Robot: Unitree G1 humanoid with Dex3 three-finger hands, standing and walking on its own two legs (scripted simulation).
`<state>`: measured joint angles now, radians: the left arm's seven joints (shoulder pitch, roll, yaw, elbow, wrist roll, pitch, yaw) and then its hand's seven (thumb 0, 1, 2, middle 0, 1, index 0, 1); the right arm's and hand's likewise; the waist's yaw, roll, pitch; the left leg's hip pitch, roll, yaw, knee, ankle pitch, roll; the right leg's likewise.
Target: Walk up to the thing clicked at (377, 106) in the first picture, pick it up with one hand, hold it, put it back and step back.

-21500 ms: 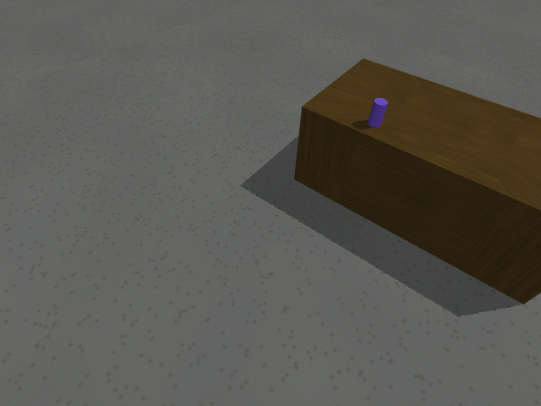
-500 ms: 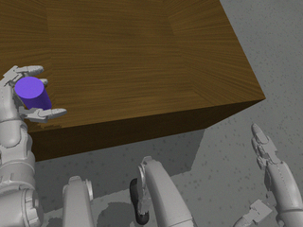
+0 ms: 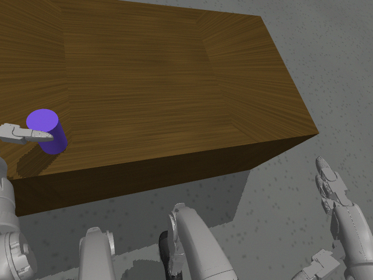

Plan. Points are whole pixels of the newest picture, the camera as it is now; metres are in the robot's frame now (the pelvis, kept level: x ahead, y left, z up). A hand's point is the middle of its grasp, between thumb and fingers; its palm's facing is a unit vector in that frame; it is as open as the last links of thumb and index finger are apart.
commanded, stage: rise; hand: left
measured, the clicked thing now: (49, 133) +0.47 +0.18 -0.08
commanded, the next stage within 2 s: home in 0.18 s
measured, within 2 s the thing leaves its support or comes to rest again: neither
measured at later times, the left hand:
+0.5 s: hand out of the picture +0.45 +0.36 +0.12, palm faces +0.42 -0.83 -0.36, open 17.2 cm
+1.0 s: hand out of the picture +0.27 +0.21 +0.08, palm faces +0.16 -0.96 -0.24, open 17.4 cm
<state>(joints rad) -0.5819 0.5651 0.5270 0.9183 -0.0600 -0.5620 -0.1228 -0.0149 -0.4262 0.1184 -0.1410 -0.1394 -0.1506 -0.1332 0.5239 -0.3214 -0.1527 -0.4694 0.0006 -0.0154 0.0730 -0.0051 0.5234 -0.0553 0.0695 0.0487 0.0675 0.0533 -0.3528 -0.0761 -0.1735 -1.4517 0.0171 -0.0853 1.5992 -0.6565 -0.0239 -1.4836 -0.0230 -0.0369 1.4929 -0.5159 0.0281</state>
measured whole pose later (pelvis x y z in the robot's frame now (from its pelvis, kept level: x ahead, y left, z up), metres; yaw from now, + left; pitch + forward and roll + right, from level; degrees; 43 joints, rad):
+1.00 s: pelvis +0.05 +0.00 +0.14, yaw +1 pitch +10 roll -1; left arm 0.24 0.24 0.08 0.27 -0.04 0.05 0.08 -0.01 -0.54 0.06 -0.06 -0.05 -0.06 -0.06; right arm 0.42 -0.20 0.02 0.09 0.05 0.11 -0.06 0.01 -0.78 -0.83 0.19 0.28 0.19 0.28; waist -0.02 -0.02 -0.12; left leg -0.61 0.02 -0.02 0.93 -0.49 -0.01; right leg -0.67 -0.03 0.00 0.90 -0.39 0.03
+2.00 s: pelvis +0.05 +0.00 +0.13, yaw +1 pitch +9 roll +0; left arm 0.45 0.21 -0.01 0.05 -0.03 0.09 0.10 -0.01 -0.54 0.05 -0.06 -0.05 -0.05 -0.05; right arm 0.47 -0.20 0.00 0.07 0.04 0.04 -0.10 0.02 -0.90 -0.90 0.21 0.30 0.20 0.30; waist 0.00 -0.01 -0.12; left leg -0.63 0.01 -0.01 0.98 -0.51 -0.01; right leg -0.70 -0.04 0.01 0.95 -0.42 0.04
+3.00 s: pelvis +0.05 -0.01 +0.13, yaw +2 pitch +9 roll -2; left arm 0.50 0.22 -0.01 -0.04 -0.01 0.20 0.14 -0.01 -0.56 0.04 -0.05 -0.05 -0.05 -0.05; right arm 0.32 -0.21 0.01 0.43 0.02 -0.06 -0.15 0.02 -0.90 -0.90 0.21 0.30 0.20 0.30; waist -0.03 0.02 -0.10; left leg -0.63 0.03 -0.05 1.00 -0.53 -0.02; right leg -0.67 -0.02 -0.03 0.94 -0.42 0.02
